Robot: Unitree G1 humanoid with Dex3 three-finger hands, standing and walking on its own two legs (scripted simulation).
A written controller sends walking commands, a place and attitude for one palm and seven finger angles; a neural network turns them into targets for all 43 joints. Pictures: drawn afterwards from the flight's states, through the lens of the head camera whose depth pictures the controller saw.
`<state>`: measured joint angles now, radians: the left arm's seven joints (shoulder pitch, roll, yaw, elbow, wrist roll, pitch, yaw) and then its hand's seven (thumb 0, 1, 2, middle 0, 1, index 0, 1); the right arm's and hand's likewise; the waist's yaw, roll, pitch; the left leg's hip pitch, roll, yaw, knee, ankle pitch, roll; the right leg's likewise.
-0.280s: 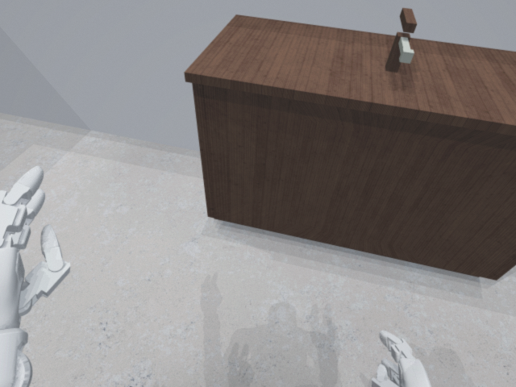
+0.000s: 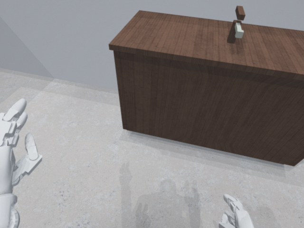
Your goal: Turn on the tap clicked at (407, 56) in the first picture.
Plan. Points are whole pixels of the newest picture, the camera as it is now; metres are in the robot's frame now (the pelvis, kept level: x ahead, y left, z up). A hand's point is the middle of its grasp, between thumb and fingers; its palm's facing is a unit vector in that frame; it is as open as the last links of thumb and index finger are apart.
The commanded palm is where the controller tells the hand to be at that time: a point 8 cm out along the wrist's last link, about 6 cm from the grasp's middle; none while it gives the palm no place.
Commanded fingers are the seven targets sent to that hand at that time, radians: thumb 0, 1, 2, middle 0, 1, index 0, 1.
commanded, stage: look at it before walking up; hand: left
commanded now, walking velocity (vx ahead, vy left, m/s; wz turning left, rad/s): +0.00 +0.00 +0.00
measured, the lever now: (239, 33) +0.91 -0.34 +0.13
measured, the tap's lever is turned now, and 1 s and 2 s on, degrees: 0 0 0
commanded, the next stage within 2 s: walk to a spot facing it in 0.12 s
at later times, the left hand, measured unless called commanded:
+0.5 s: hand (53, 154) +0.22 +0.22 +0.15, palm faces +0.36 -0.86 -0.36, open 7.4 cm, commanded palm +0.17 +0.25 +0.18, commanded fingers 0.00 0.90 0.90 -0.20 -0.30 -0.20 -0.30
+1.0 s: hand (98, 144) +0.25 +0.14 +0.15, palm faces +0.15 -0.89 -0.43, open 7.4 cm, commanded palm +0.22 +0.18 +0.18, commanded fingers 0.00 0.90 0.90 -0.20 -0.30 -0.20 -0.30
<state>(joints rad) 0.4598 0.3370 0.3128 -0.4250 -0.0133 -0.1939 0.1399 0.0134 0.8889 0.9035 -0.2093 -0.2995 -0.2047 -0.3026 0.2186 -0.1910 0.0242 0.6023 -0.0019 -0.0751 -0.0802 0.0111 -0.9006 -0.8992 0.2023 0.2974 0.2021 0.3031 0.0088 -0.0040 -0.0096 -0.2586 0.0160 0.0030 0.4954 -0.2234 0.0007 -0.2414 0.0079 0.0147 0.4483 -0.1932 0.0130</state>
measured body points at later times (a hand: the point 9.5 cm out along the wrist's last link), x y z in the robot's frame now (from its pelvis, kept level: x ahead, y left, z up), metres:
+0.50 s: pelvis -0.01 -0.01 -0.01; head -0.01 -0.01 +0.44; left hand +0.20 +0.26 +0.17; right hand +0.15 -0.25 -0.08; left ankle +0.03 +0.12 -0.74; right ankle +0.03 -0.13 -0.74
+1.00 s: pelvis -0.03 -0.02 -0.03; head -0.01 -0.05 +0.42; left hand +0.24 +0.19 +0.17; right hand +0.07 -0.28 -0.12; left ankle +0.03 +0.11 -0.74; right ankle -0.04 -0.12 -0.74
